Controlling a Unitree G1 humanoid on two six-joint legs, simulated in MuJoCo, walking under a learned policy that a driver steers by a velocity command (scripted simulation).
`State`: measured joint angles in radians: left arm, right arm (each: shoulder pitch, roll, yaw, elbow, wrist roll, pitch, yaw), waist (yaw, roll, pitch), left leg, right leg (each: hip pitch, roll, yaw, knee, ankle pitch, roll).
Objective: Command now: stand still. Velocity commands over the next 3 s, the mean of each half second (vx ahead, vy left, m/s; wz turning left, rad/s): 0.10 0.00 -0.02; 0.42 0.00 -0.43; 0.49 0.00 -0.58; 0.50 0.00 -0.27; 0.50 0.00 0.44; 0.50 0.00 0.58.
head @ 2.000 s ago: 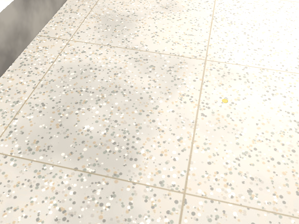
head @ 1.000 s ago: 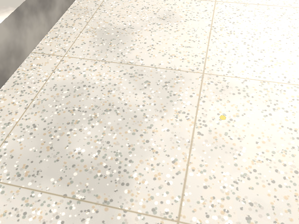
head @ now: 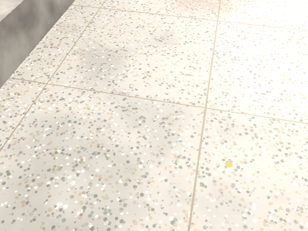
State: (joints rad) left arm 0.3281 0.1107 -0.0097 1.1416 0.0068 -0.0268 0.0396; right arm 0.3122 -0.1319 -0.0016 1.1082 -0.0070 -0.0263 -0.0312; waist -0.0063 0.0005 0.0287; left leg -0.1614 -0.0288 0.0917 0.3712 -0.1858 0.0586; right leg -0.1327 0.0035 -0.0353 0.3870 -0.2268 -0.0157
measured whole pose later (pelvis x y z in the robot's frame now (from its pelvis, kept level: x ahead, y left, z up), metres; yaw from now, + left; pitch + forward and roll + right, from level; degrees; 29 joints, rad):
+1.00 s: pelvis +0.25 -0.03 -0.04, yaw -16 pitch +0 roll +0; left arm 0.02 0.19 0.05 0.86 0.04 -0.04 -0.04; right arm 0.52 -0.15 -0.02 1.09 -0.01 -0.09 -0.04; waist -0.02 -0.02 0.07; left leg 0.06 0.05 0.27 0.70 -0.47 0.02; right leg -0.44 0.08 -0.17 0.59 -0.18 -0.22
